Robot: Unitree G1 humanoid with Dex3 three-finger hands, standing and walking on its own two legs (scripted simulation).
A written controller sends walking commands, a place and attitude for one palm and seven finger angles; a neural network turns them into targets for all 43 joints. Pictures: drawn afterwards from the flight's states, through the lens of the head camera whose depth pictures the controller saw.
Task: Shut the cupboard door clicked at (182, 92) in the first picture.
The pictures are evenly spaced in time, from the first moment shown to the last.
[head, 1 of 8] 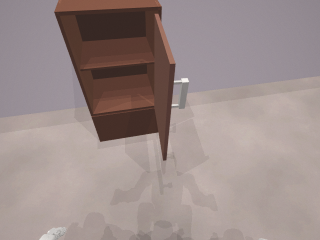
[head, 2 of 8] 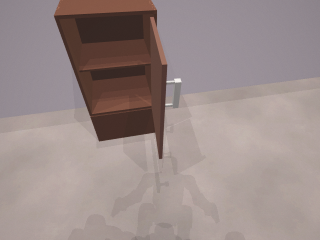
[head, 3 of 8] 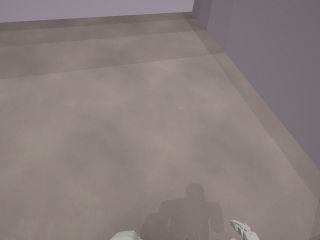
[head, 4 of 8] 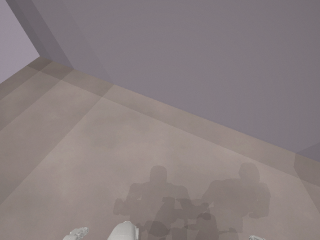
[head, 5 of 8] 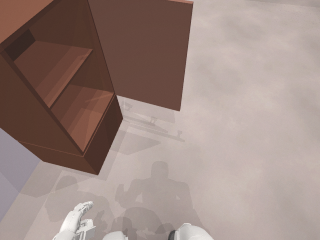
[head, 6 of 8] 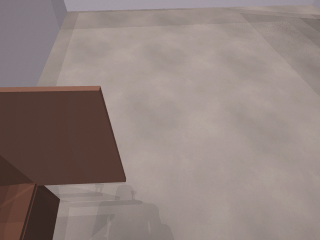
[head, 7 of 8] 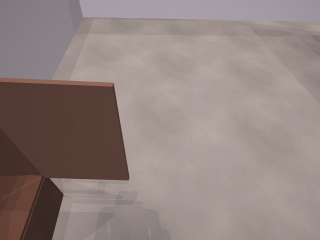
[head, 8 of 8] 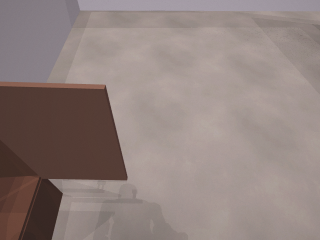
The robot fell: no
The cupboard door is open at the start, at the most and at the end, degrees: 85 85 85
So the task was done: no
